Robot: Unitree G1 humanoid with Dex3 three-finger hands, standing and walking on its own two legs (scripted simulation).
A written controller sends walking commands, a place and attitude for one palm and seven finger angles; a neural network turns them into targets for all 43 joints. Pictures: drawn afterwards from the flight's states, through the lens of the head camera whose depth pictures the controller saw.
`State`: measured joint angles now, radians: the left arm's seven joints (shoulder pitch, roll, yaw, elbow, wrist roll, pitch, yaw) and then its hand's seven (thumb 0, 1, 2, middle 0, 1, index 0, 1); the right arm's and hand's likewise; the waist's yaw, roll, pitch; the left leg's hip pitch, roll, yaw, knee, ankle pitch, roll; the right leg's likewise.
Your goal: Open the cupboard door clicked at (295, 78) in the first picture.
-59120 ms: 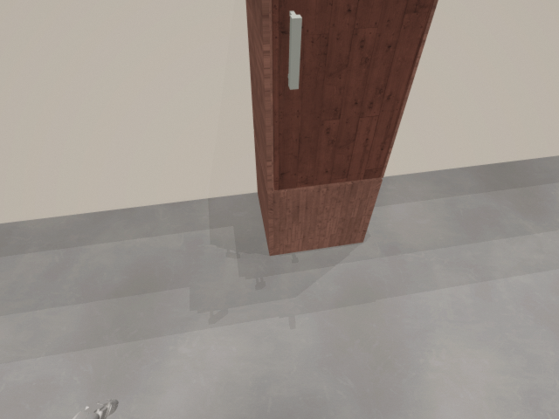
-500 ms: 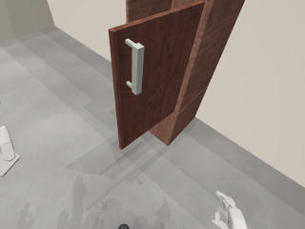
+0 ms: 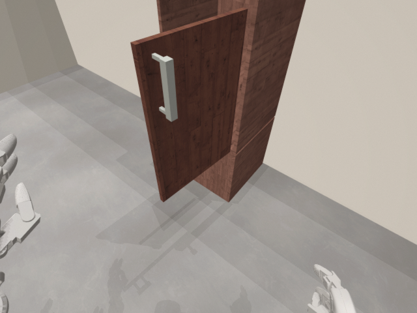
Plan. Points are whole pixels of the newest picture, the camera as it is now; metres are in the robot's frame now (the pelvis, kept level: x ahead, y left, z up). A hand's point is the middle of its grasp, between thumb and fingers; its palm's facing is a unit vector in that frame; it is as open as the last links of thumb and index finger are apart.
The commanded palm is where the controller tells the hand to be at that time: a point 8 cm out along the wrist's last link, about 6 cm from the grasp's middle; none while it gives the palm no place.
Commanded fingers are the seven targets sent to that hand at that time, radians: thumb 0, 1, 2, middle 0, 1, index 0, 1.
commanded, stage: stop stepping back and stand still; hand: left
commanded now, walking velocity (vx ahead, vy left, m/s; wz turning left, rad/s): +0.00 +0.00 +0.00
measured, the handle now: (164, 88) +0.59 +0.13 +0.14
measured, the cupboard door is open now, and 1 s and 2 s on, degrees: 84 84 84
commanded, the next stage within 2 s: let the arm hang, fingers relaxed in 0.24 s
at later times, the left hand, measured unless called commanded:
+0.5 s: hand out of the picture +0.15 +0.25 -0.06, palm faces +0.03 -0.92 -0.40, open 7.4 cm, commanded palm none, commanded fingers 0.00 0.90 0.90 -0.20 -0.30 -0.20 -0.30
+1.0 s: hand out of the picture -0.12 +0.22 -0.15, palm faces +0.06 -0.95 -0.30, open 7.3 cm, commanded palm none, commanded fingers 0.00 0.90 0.90 -0.20 -0.30 -0.20 -0.30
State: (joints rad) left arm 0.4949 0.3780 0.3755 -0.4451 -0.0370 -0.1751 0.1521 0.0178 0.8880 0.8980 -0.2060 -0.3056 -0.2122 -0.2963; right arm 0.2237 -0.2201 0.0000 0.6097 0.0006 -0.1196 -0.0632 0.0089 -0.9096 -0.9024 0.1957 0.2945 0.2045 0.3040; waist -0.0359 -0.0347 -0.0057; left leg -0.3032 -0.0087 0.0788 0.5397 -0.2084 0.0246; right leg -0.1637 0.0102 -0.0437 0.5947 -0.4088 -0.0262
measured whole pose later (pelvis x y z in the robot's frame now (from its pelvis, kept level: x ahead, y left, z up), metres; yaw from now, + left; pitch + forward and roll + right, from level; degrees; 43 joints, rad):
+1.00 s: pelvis -0.05 +0.01 +0.01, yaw +2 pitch -2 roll -1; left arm 0.37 0.23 0.02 1.15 0.01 0.02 0.02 0.01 0.91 0.90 -0.20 -0.30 -0.20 -0.29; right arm 0.30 -0.19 -0.01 1.10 -0.01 0.03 -0.02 0.00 -0.91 -0.90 0.20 0.29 0.21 0.30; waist 0.00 0.07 0.05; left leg -0.28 -0.02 -0.03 0.46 -0.14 0.02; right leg -0.16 0.03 -0.09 0.44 -0.25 -0.05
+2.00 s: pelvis +0.01 -0.01 +0.02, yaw +1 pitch -1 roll +1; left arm 0.25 0.18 0.01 1.14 0.01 -0.01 0.03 0.00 0.90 0.90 -0.20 -0.30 -0.21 -0.29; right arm 0.18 -0.21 0.00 1.14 -0.01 0.01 -0.03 0.00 -0.91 -0.90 0.20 0.29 0.20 0.30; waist 0.00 0.01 0.05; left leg -0.17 0.00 -0.01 0.39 -0.20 -0.01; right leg -0.05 0.04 -0.07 0.35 -0.28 -0.06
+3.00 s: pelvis +0.00 -0.01 +0.02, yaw +1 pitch -2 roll +0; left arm 0.21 0.22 0.01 1.14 0.01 -0.01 0.02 0.00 0.90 0.90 -0.20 -0.30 -0.21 -0.29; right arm 0.18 -0.23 0.00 1.14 -0.01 0.01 -0.03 0.00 -0.91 -0.90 0.20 0.29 0.21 0.30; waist 0.00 0.01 0.06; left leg -0.15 0.00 0.00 0.35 -0.17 -0.01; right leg -0.03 0.05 -0.06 0.31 -0.25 -0.06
